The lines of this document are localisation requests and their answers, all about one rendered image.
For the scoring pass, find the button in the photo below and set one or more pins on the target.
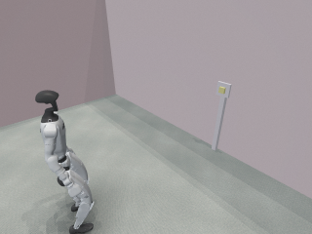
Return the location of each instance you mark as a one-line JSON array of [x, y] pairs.
[[221, 90]]

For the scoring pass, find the robot right upper arm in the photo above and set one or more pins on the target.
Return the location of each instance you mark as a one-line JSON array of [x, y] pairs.
[[50, 134]]

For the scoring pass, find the right robot hand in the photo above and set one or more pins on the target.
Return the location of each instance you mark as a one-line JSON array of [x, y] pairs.
[[75, 190]]

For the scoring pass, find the panel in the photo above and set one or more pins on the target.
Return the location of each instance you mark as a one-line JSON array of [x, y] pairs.
[[220, 112]]

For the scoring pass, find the robot right foot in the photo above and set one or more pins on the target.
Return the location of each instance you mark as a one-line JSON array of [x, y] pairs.
[[84, 227]]

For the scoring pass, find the right robot forearm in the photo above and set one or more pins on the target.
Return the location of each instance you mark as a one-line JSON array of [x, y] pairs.
[[60, 171]]

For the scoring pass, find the robot foot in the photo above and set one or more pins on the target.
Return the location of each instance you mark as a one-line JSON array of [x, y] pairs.
[[74, 208], [84, 227]]

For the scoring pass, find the left robot hand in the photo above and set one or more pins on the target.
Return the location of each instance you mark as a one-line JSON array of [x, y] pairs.
[[70, 150]]

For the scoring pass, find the robot left foot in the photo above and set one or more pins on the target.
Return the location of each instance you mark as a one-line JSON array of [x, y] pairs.
[[74, 208]]

